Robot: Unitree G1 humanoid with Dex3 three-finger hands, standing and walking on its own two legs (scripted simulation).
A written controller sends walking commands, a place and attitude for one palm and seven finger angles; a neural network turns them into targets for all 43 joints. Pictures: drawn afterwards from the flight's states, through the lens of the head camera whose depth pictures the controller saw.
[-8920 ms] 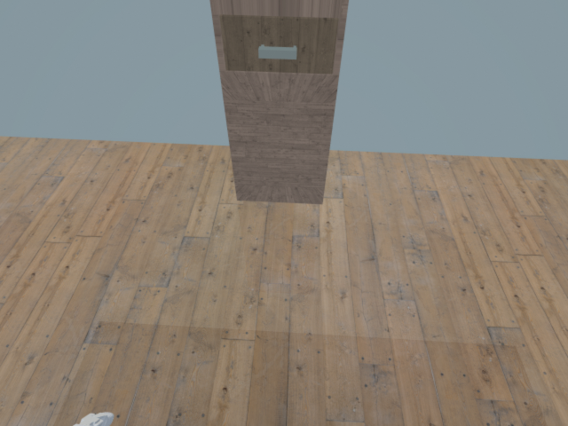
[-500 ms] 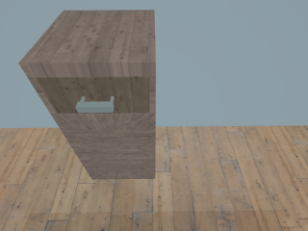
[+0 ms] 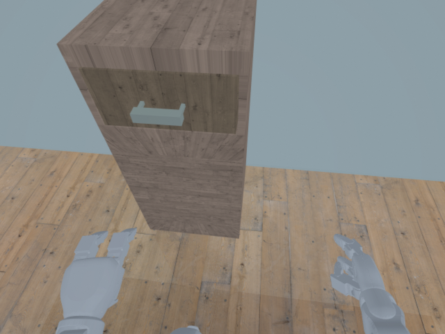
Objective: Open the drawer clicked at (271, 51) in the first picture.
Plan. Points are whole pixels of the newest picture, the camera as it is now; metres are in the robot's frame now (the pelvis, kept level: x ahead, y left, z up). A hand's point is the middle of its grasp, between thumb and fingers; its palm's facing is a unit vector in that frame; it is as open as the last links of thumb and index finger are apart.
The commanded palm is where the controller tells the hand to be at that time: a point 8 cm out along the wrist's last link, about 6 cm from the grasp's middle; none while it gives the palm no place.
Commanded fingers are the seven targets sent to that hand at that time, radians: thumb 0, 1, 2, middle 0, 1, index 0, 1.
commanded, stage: raise the hand with hooked fingers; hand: left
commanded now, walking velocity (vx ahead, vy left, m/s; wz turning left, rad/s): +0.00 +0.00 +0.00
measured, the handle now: (159, 110) +0.59 +0.26 +0.04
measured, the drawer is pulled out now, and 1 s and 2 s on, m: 0.00 0.00 0.00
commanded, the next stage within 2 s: move the hooked fingers above the handle in 1.42 s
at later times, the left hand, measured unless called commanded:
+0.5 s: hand (108, 219) +0.26 +0.24 +0.07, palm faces +0.06 -0.08 -1.00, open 11.9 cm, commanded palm +0.25 +0.24 +0.13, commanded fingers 0.00 -0.27 0.40 -0.28 -1.05 -0.28 -1.05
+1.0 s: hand (91, 157) +0.33 +0.27 +0.15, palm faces +0.08 -0.04 -1.00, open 13.8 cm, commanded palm +0.30 +0.27 +0.21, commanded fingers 0.00 -0.50 0.30 -0.30 -1.20 -0.30 -1.20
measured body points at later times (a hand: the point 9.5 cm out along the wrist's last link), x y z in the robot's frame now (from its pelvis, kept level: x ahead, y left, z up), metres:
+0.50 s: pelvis +0.02 +0.00 +0.03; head +0.05 -0.03 +0.48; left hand +0.26 +0.24 +0.12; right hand +0.19 -0.24 -0.09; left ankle +0.02 +0.13 -0.69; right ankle +0.01 -0.08 -0.69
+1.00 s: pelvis +0.02 +0.02 +0.05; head +0.03 -0.01 +0.50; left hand +0.32 +0.27 +0.21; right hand +0.25 -0.17 -0.06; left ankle +0.02 +0.13 -0.69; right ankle +0.01 -0.08 -0.69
